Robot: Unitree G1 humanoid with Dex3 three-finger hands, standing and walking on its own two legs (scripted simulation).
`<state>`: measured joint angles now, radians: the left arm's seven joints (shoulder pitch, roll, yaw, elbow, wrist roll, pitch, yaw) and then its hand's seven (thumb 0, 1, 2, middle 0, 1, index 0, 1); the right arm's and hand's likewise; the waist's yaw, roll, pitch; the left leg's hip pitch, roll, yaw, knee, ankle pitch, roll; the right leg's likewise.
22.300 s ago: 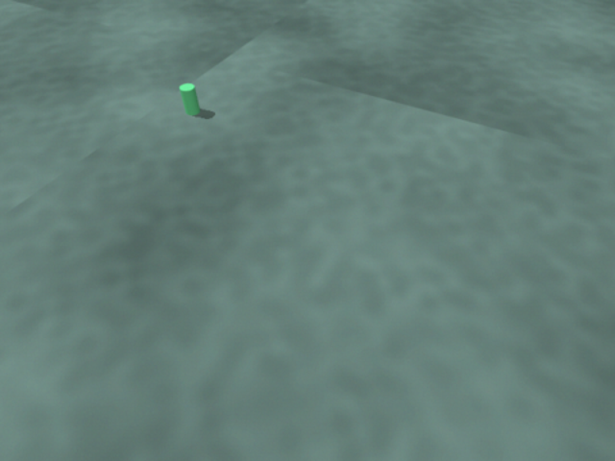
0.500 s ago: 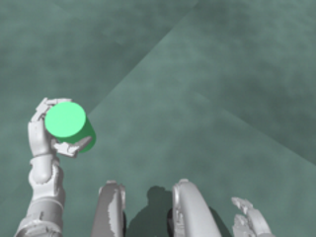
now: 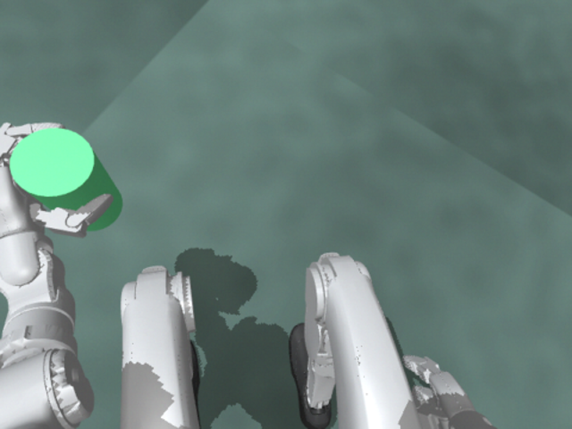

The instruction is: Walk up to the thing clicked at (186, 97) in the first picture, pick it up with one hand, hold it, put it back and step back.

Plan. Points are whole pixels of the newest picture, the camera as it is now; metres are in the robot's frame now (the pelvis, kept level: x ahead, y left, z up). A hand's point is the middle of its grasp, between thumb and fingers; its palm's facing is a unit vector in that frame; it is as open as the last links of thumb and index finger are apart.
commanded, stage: crouch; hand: left
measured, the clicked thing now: (76, 186) +0.44 +0.25 -0.08
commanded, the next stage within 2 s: lower in 0.68 s
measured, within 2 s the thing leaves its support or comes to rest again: rests again in 1.84 s
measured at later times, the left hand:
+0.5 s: hand (83, 197) +0.45 +0.26 -0.15, palm faces +0.27 -0.96 -0.02, open 11.2 cm
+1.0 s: hand (94, 204) +0.46 +0.26 -0.21, palm faces +0.28 -0.96 -0.01, open 11.2 cm
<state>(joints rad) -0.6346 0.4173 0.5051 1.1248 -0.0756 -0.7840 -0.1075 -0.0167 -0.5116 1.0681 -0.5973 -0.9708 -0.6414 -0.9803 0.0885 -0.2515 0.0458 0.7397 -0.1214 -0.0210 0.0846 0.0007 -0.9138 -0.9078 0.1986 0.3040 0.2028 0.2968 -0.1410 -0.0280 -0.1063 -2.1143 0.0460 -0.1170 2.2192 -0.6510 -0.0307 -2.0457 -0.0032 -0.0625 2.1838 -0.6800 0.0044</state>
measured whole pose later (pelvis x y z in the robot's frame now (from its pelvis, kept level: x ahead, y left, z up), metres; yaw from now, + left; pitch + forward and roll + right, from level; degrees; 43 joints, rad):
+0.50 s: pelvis +0.00 +0.01 -0.07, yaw -4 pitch +26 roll -8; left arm -0.65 0.53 0.57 1.15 -0.08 -0.80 -0.14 -0.02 -0.51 1.07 -0.60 -0.96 -0.65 -0.97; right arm 0.04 -0.29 0.14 0.72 -0.18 0.01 0.10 0.00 -0.90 -0.90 0.20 0.30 0.20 0.30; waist -0.18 -0.07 0.02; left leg -2.27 0.04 -0.20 2.46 -0.67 -0.03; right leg -2.17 0.02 -0.11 2.37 -0.68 0.02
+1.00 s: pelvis +0.00 +0.01 -0.09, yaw -7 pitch +22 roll -11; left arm -0.64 0.64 0.59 1.24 -0.09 -0.86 -0.11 -0.02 -0.51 1.07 -0.61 -0.96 -0.65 -0.97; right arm -0.02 -0.32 0.25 0.68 -0.24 0.03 0.12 0.00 -0.91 -0.90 0.20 0.30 0.20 0.30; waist -0.22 -0.13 0.13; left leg -2.28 0.03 -0.26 2.56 -0.68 -0.03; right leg -2.16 0.04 -0.16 2.42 -0.67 0.04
